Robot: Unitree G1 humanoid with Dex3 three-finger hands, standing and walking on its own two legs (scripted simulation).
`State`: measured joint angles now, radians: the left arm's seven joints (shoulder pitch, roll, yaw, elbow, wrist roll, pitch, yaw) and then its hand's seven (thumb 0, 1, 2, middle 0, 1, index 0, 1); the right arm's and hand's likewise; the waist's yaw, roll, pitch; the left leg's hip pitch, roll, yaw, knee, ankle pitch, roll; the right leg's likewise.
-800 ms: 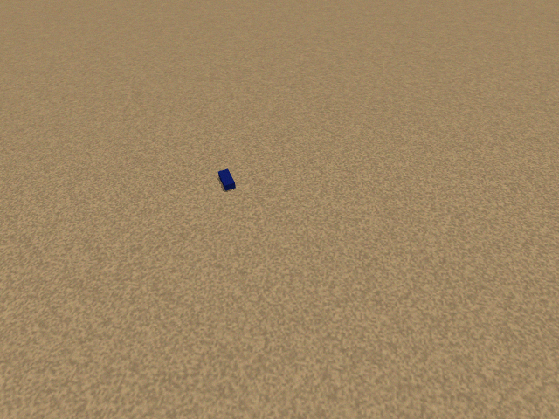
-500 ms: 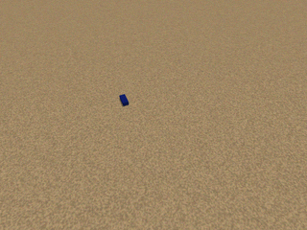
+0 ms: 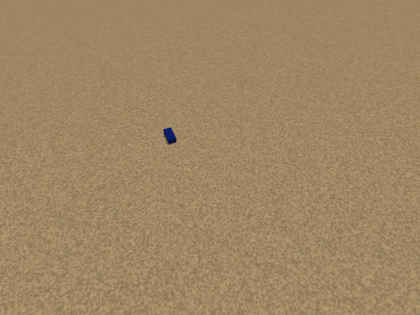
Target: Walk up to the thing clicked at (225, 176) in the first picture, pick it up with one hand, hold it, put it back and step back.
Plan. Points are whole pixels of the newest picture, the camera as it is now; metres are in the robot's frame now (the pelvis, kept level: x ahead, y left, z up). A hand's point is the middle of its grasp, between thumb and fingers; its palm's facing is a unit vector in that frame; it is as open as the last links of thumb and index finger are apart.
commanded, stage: stand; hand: left
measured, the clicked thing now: (169, 135) +1.43 +0.31 -0.76
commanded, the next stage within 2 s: walk up in 0.32 s
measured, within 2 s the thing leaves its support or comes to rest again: neither
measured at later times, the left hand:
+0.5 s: hand out of the picture +0.07 +0.30 -0.15, palm faces -0.16 -0.89 -0.42, open 7.3 cm
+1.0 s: hand (81, 209) +0.44 +0.38 -0.14, palm faces -0.42 -0.76 -0.49, open 7.4 cm
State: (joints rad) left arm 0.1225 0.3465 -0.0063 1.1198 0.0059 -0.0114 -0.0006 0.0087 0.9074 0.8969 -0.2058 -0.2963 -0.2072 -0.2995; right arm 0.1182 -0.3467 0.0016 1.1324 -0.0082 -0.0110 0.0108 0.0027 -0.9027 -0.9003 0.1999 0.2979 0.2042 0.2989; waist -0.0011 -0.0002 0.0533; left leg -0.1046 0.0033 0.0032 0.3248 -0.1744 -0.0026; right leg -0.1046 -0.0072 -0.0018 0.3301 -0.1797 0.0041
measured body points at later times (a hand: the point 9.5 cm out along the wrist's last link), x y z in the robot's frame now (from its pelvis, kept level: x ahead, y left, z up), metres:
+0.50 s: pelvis +0.02 +0.03 -0.01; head +0.04 +0.00 +0.44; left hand +0.08 +0.35 -0.12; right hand +0.09 -0.32 -0.13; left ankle +0.00 +0.16 -0.72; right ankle +0.00 -0.12 -0.75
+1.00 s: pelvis +0.20 +0.16 -0.02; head +0.22 +0.14 +0.42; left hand +0.46 +0.42 -0.11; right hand +0.08 -0.14 -0.14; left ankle +0.11 +0.24 -0.75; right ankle +0.26 +0.03 -0.73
